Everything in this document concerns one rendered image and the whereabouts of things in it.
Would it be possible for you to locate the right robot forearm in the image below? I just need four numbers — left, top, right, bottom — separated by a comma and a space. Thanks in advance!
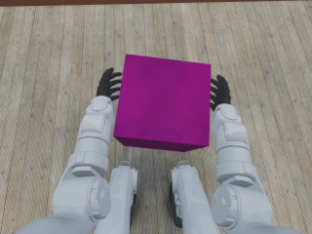
211, 103, 273, 220

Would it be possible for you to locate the robot left thigh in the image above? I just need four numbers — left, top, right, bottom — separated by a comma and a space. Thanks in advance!
94, 166, 138, 234

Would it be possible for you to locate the left robot hand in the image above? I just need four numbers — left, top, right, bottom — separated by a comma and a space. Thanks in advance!
96, 67, 123, 101

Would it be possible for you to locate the robot right shin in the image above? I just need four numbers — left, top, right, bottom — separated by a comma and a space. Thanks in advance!
174, 161, 198, 217

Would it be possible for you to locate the robot left upper arm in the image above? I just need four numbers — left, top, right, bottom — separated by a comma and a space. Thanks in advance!
15, 175, 111, 234

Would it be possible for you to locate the left robot forearm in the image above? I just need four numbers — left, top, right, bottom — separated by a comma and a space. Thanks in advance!
52, 96, 115, 213

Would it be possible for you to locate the carton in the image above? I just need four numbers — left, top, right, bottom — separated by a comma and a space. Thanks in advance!
113, 54, 212, 152

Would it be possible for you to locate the robot right upper arm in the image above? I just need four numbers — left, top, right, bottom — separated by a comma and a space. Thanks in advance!
211, 183, 301, 234

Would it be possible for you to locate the right robot hand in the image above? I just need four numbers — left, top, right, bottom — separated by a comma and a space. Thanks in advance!
210, 74, 231, 112

